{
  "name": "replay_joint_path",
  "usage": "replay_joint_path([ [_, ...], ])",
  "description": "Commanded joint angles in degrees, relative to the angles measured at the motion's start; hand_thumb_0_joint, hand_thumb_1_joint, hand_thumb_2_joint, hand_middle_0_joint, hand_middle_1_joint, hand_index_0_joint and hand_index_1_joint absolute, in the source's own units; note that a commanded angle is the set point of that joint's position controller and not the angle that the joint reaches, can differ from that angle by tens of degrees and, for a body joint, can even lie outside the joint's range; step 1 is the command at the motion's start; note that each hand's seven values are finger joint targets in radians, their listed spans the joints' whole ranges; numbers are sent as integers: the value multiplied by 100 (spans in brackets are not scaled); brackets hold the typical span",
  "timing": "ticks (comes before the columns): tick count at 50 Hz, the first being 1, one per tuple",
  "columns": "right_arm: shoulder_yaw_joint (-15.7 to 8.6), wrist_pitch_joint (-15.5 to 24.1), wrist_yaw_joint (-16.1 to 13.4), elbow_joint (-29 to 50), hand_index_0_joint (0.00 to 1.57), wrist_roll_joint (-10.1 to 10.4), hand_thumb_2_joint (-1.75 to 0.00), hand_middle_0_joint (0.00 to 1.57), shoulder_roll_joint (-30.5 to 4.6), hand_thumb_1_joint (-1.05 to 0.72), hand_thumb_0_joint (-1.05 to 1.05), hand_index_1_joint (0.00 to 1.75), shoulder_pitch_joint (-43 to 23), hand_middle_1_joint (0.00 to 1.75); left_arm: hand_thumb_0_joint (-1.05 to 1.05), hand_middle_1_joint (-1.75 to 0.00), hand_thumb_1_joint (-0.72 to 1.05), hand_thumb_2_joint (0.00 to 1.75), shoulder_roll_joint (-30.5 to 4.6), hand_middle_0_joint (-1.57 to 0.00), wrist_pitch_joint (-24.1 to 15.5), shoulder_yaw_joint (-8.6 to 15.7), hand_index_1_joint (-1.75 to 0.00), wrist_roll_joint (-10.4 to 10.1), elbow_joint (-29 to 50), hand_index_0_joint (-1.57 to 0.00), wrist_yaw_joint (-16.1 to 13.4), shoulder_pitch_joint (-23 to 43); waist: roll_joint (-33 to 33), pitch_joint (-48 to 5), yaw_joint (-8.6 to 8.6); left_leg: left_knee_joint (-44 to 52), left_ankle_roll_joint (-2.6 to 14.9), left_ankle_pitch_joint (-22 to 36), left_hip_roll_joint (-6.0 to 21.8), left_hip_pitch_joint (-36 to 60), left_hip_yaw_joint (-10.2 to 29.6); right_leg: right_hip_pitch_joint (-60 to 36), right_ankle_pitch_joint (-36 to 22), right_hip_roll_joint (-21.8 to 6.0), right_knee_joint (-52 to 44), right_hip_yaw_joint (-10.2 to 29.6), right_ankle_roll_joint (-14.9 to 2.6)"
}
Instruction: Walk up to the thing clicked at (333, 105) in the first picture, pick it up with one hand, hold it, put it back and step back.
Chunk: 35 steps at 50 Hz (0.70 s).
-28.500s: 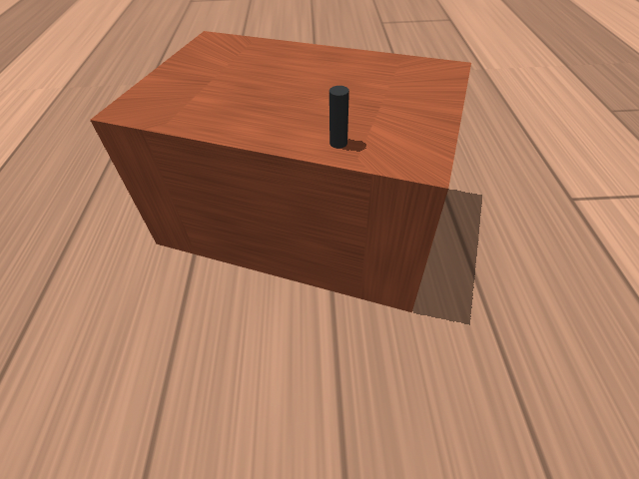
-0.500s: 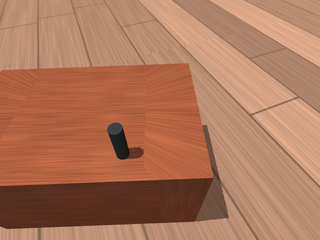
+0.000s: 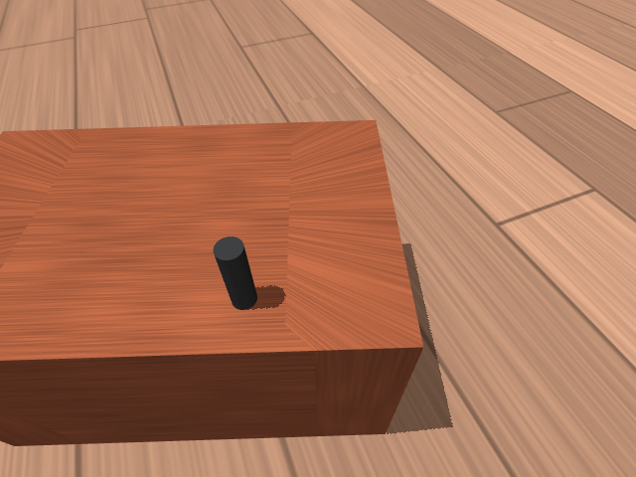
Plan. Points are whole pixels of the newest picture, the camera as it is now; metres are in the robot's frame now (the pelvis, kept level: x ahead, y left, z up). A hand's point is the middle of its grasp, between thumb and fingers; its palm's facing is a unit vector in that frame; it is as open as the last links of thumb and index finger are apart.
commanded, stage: step back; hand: left
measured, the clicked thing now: (237, 275) +0.46 +0.18 -0.10
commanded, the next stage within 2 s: none
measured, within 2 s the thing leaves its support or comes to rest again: neither
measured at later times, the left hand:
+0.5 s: hand out of the picture -0.01 +0.25 -0.15, palm faces +0.06 -0.90 -0.43, open 7.4 cm
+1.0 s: hand out of the picture -0.16 +0.27 -0.18, palm faces -0.01 -0.91 -0.41, open 7.4 cm
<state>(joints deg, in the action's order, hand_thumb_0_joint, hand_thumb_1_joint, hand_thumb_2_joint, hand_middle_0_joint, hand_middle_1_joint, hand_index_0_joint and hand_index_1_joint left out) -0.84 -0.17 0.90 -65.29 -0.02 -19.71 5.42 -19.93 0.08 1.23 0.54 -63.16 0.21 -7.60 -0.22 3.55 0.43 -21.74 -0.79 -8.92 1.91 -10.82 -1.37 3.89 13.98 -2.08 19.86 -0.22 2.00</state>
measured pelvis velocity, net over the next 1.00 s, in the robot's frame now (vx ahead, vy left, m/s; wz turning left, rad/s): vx -0.23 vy -0.01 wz -0.01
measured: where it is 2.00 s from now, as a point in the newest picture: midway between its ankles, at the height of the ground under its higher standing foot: outside the picture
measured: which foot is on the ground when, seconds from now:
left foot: down 0.00-0.22, up 0.24-0.58, down 0.60-1.00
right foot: down 0.00-0.64, up 0.66-0.98, down 1.00-1.00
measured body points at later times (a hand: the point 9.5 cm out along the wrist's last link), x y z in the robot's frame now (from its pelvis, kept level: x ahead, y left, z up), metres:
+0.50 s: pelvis -0.10 -0.03 -0.02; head -0.01 -0.05 +0.42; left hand -0.01 +0.29 -0.12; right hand +0.02 -0.33 -0.16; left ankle -0.15 +0.10 -0.69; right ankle -0.06 -0.13 -0.75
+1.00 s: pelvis -0.23 -0.01 -0.03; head -0.17 -0.01 +0.42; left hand -0.16 +0.32 -0.15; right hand -0.08 -0.32 -0.14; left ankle -0.14 +0.10 -0.75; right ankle -0.25 -0.14 -0.75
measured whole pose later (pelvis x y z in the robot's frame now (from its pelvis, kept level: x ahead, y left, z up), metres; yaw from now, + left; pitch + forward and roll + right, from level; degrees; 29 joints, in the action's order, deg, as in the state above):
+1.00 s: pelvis -0.23 -0.01 -0.03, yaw -1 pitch -2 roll +0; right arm -2.3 -2.9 0.5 -47.4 -1.1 -21.6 2.4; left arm -22.6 1.8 4.7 1.0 -51.0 -0.8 -10.9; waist -0.2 11.0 -1.3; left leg -37.1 1.6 -11.7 1.8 -23.0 -3.4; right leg 13.6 23.4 0.9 39.0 3.2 1.7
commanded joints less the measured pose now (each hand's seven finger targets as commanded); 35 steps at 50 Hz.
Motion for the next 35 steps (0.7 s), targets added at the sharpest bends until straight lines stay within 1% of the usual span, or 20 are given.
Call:
replay_joint_path([
  [1,-380,21,-101,559,20,75,-90,20,-1538,-90,0,30,-153,30,0,-30,90,90,-1341,-20,-29,381,-30,-96,549,-20,-150,36,316,-388,50,-193,651,2438,815,281,734,539,-1507,-190,758,27,-345],
  [3,-480,-23,-103,696,20,57,-90,20,-1693,-90,0,30,-174,30,0,-30,90,90,-1189,-20,42,367,-30,-95,667,-20,-136,-41,671,-705,60,-36,974,2311,1102,152,1026,578,-862,85,1460,-92,-370],
  [5,-545,-70,-123,905,20,30,-90,20,-1797,-90,0,30,-368,30,0,-30,90,90,-1147,-20,126,395,-30,-53,710,-20,-124,-273,1098,-889,-27,25,1271,1996,1427,-95,1245,590,403,227,2159,-129,-386],
  [7,-568,-134,-134,1107,20,-28,-90,20,-1763,-90,0,30,-587,30,0,-30,90,90,-1120,-20,169,439,-30,-22,712,-20,-105,-621,1272,-950,-185,-134,1351,1536,1522,-565,1303,434,1027,205,2354,-53,-447],
  [9,-550,-208,-125,1288,20,-29,-90,20,-1636,-90,0,30,-798,30,0,-30,90,90,-1192,-20,166,501,-30,10,727,-20,-78,-802,939,-924,-336,-844,1115,999,1083,-834,980,448,461,15,1815,182,-574],
  [10,-497,-235,-115,1366,20,9,-90,20,-1439,-90,0,30,-825,30,0,-30,90,90,-1372,-20,125,537,-30,51,822,-20,-95,-749,108,-735,-403,-1705,700,578,414,-771,580,815,-558,-593,601,860,-693],
  [11,-410,-268,-130,1479,20,73,-90,20,-1132,-90,0,30,-878,30,0,-30,90,90,-1806,-20,62,642,-30,102,944,-20,-107,-560,-857,-368,-396,-2638,304,-882,-586,-1422,400,833,-1677,-1390,-173,1975,-849],
  [12,-388,-319,-187,1472,20,13,-90,20,-1033,-90,0,30,-665,30,0,-30,90,90,-2081,-20,35,689,-30,153,1139,-20,-132,-207,-939,-153,-297,-3569,227,-2503,-906,-1731,867,1133,-2263,-1918,-240,2388,-1298],
  [13,-431,-330,-225,1382,20,-18,-90,20,-1119,-90,0,30,-280,30,0,-30,90,90,-2140,-20,17,702,-30,198,1308,-20,-166,172,-935,-157,-91,-4223,240,-2714,-760,-1758,1082,1340,-2791,-2150,-16,2503,-1760],
  [14,-469,-341,-223,1296,20,-21,-90,20,-1283,-90,0,30,-35,30,0,-30,90,90,-2060,-20,16,711,-30,184,1412,-20,-181,432,-931,-198,31,-4692,257,-2527,-671,-1623,1184,1592,-2648,-2084,12,2320,-1815],
  [16,-513,-306,-190,1203,20,91,-90,20,-1392,-90,0,30,287,30,0,-30,90,90,-1622,-20,-10,624,-30,180,1577,-20,-170,843,-810,-274,266,-4701,197,-1911,-769,-1624,1152,1134,-2602,-1234,282,1236,-1386],
  [17,-487,-293,-200,1220,20,99,-90,20,-1409,-90,0,30,343,30,0,-30,90,90,-1573,-20,-16,623,-30,181,1597,-20,-170,748,-782,-477,206,-4702,151,-1811,-856,-1760,1101,728,-2795,-1094,502,1020,-1245],
  [22,-314,-154,-277,1568,20,-24,-90,20,-1294,-90,0,30,-101,30,0,-30,90,90,-1351,-20,28,623,-30,91,1621,-20,-295,-274,-765,-935,-464,-3541,10,-1895,-541,-2401,887,-1181,-3884,-1391,1168,1113,-1464],
  [26,-340,-121,-259,1654,20,-104,-90,20,-1277,-90,0,30,43,30,0,-30,90,90,-1533,-20,95,679,-30,44,1756,-20,-302,-338,-1167,-892,-418,-2009,86,-1956,-298,-1667,494,-936,-4267,-1446,1453,1057,-1394],
  [28,-423,-124,-219,1481,20,-122,-90,20,-1321,-90,0,30,477,30,0,-30,90,90,-1662,-20,125,684,-30,24,1909,-20,-264,12,-1107,-895,-155,-1314,146,-1399,-344,-862,217,-196,-3735,-1341,1544,871,-1250],
  [30,-515,-101,-190,1398,20,-156,-90,20,-1440,-90,0,30,766,30,0,-30,90,90,-1586,-20,161,631,-30,-24,2056,-20,-210,241,-631,-968,104,-412,248,422,-155,-60,289,587,-2363,-1047,1820,690,-854],
  [31,-628,-101,-183,1487,20,-231,-90,20,-1824,-90,0,30,685,30,0,-30,90,90,-1343,-20,172,583,-30,-46,2138,-20,-198,192,509,-1060,89,-338,645,1565,829,274,1620,1400,-919,-352,2558,386,-530],
  [32,-664,-117,-122,1593,20,-184,-90,20,-2219,-90,0,30,410,30,0,-30,90,90,-1229,-20,182,580,-30,-88,2172,-20,-243,451,1700,-817,205,148,1426,1922,1654,91,2690,2100,2048,764,3520,40,-321],
  [33,-714,-108,-126,1626,20,-202,-90,20,-2376,-90,0,30,389,30,0,-30,90,90,-1337,-20,211,664,-30,11,2064,-20,-303,602,1639,-695,388,339,1894,1597,2036,-511,3269,1929,2724,829,4613,793,-272],
  [35,-573,-118,-170,1766,20,-219,-90,20,-1849,-90,0,30,-12,30,0,-30,90,90,-1344,-20,233,665,-30,2,1895,-20,-275,308,979,-294,91,183,1576,1418,1559,-626,2179,2231,2095,757,5258,1071,-327],
])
